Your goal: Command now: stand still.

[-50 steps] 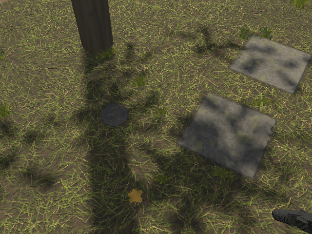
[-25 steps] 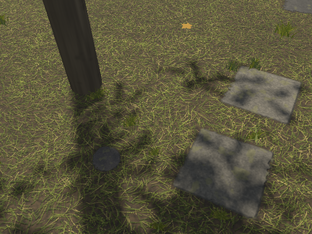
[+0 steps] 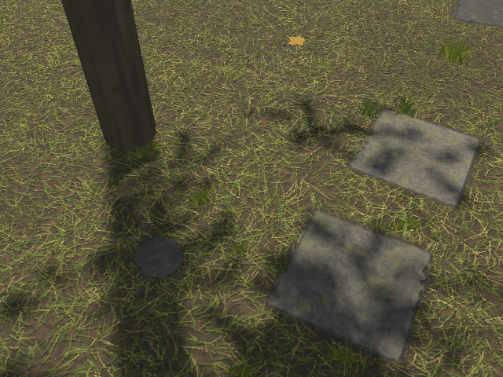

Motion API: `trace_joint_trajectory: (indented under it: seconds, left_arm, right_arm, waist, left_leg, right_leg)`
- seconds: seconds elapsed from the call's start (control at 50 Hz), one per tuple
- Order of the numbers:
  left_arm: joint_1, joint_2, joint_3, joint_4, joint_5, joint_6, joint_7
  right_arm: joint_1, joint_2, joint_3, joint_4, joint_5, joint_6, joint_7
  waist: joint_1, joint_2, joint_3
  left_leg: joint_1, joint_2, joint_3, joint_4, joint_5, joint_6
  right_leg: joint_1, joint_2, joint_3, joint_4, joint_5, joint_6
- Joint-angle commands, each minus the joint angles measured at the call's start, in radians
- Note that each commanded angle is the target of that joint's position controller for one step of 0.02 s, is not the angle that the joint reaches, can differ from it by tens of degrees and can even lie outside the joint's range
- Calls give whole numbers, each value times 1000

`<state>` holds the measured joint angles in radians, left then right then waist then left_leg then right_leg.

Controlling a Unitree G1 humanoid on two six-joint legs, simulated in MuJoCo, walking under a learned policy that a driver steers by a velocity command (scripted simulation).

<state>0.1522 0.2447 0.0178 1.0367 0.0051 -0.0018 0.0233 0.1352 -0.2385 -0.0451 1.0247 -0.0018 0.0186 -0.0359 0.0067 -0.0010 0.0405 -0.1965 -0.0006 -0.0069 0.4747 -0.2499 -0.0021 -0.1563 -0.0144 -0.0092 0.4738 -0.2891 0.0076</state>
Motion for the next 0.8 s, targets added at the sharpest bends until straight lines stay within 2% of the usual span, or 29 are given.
trace_joint_trajectory:
  seconds: [0.02,0.14,0.16,0.2,0.22,0.26,0.3,0.32,0.34,0.36,0.38,0.4,0.42,0.44,0.46,0.48,0.5,0.52,0.54,0.56,0.58,0.62,0.68,0.72,0.74,0.78,0.8]
  left_arm:
    - [14,111,19,-21,1,-6,5]
    - [30,107,17,-2,1,-4,10]
    - [52,100,15,11,0,-3,11]
    - [58,119,24,11,-11,1,16]
    - [56,125,27,3,-13,-1,19]
    - [86,132,31,-3,-21,-21,18]
    - [156,154,42,11,-30,-44,11]
    - [184,173,50,18,-33,-51,7]
    - [182,183,54,15,-35,-56,4]
    - [163,178,54,3,-34,-60,1]
    - [120,173,52,-15,-36,-63,-3]
    - [54,155,46,-44,-38,-62,-8]
    - [-31,113,33,-87,-41,-68,-12]
    - [-60,61,23,-133,-34,-87,-13]
    - [-47,94,34,-132,-43,-102,-10]
    - [2,100,39,-113,-62,-108,-16]
    - [35,82,38,-99,-72,-108,-24]
    - [24,77,41,-99,-67,-106,-28]
    - [5,81,49,-103,-58,-100,-32]
    - [4,65,50,-107,-54,-91,-39]
    - [1,44,47,-111,-50,-81,-47]
    - [-71,14,36,-156,-43,-68,-54]
    - [-208,-14,14,-231,-34,-67,-64]
    - [-249,2,13,-265,-32,-63,-76]
    - [-255,14,17,-278,-33,-62,-83]
    - [-218,50,35,-291,-32,-61,-93]
    - [-146,79,51,-280,-34,-58,-97]
  right_arm:
    - [-2,-112,-18,-12,0,-8,-4]
    - [-3,-106,-13,25,0,-8,-5]
    - [14,-97,-10,39,0,-8,-5]
    - [23,-111,-17,47,12,-6,-6]
    - [19,-113,-18,42,12,-11,-6]
    - [11,-98,-15,33,15,-37,-2]
    - [-4,-72,-11,23,19,-69,12]
    - [-12,-51,-7,15,23,-83,21]
    - [-13,-41,-5,10,27,-94,28]
    - [1,-41,-4,13,29,-101,34]
    - [50,-38,-4,29,33,-107,38]
    - [143,-54,-12,65,33,-111,37]
    - [269,-120,-32,108,30,-117,33]
    - [419,-237,-67,151,32,-121,35]
    - [449,-197,-52,148,8,-132,40]
    - [400,-128,-31,131,-3,-142,38]
    - [348,-107,-23,109,-1,-147,39]
    - [313,-90,-15,99,6,-146,42]
    - [290,-57,-2,90,4,-141,41]
    - [288,-41,5,85,-4,-135,39]
    - [290,-42,8,80,-10,-131,33]
    - [265,-74,8,64,-18,-127,19]
    - [273,-126,2,52,-12,-125,2]
    - [312,-142,-3,59,-1,-121,-1]
    - [314,-147,-5,57,3,-118,0]
    - [298,-172,-13,42,6,-109,-5]
    - [281,-185,-18,29,3,-99,-9]
  waist:
    - [-1,-4,-46]
    - [-2,-2,-33]
    - [-3,-3,-53]
    - [-5,-16,-3]
    - [-4,-21,44]
    - [5,-35,101]
    - [25,-91,98]
    - [27,-141,90]
    - [17,-168,96]
    - [0,-162,102]
    - [-35,-159,105]
    - [-86,-125,96]
    - [-142,-5,85]
    - [-173,262,24]
    - [-169,235,-1]
    - [-119,125,18]
    - [-81,96,18]
    - [-66,76,46]
    - [-56,80,51]
    - [-51,97,45]
    - [-47,96,43]
    - [-44,75,80]
    - [-69,70,113]
    - [-69,71,118]
    - [-57,73,112]
    - [-6,104,53]
    - [41,129,-2]
  left_leg:
    - [58,36,-32,-53,242,27]
    - [47,33,-27,-63,202,25]
    - [53,21,-14,-65,100,26]
    - [-17,-8,7,-37,-252,46]
    - [-77,-5,-3,-33,-368,58]
    - [-157,7,-20,-5,-400,74]
    - [-228,-1,6,92,-303,68]
    - [-251,-14,40,166,-229,63]
    - [-248,-9,47,203,-182,73]
    - [-208,0,40,192,-176,89]
    - [-125,-1,43,116,-175,104]
    - [42,0,24,10,-138,114]
    - [195,81,-123,-87,-157,141]
    - [403,259,-436,-214,-121,224]
    - [455,382,-607,-237,29,276]
    - [454,382,-520,-206,131,255]
    - [445,357,-416,-205,175,220]
    - [424,332,-311,-219,251,185]
    - [392,295,-205,-232,321,148]
    - [348,263,-137,-249,344,126]
    - [311,246,-87,-268,366,125]
    - [211,226,-7,-322,373,129]
    - [114,214,89,-375,374,127]
    - [155,238,124,-362,446,126]
    - [192,247,145,-330,551,119]
    - [263,267,184,-200,913,101]
    - [283,272,199,-81,1074,90]
  right_leg:
    - [-38,-31,25,-78,220,-18]
    - [-45,-26,21,-87,180,-16]
    - [-38,-16,11,-92,79,-19]
    - [-95,-4,18,-85,-251,-51]
    - [-134,-19,45,-95,-375,-70]
    - [-153,-66,122,-117,-459,-107]
    - [-84,-152,255,-168,-487,-161]
    - [-51,-217,353,-222,-508,-198]
    - [-56,-268,426,-258,-498,-227]
    - [-94,-279,436,-260,-462,-231]
    - [-142,-257,392,-229,-405,-212]
    - [-242,-192,310,-164,-306,-173]
    - [-380,-87,159,23,-140,-107]
    - [-560,56,-20,380,-82,-31]
    - [-683,68,80,618,-268,-29]
    - [-730,29,166,743,-233,-57]
    - [-755,-1,178,772,-147,-79]
    - [-775,-26,172,743,-69,-92]
    - [-751,-50,154,697,-6,-96]
    - [-702,-59,127,666,41,-90]
    - [-671,-57,101,644,82,-78]
    - [-628,-55,56,524,156,-51]
    - [-514,-44,-39,302,262,-44]
    - [-481,-35,-69,232,265,-67]
    - [-463,-24,-79,200,254,-86]
    - [-371,27,-121,187,205,-128]
    - [-285,60,-139,200,168,-149]
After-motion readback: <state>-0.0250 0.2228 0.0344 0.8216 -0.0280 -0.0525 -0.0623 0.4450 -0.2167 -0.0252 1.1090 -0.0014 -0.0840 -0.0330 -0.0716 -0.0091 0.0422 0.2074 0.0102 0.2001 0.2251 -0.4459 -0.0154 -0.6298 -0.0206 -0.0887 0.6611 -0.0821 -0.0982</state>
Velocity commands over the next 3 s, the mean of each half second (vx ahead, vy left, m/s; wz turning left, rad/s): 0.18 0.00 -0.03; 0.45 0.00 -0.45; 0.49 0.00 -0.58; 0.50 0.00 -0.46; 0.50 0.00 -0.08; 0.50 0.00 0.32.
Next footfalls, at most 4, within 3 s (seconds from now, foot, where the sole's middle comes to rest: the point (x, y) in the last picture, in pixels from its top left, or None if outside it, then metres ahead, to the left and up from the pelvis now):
0.84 right None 0.39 -0.13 -0.78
1.34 left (282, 302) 0.73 -0.05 -0.78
1.86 right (413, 291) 0.77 -0.44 -0.78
2.38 left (412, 194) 1.15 -0.52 -0.78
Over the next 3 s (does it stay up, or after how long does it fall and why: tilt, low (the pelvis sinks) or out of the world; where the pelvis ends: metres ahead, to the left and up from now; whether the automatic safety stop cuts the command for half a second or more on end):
stays up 1.15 -0.72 0.00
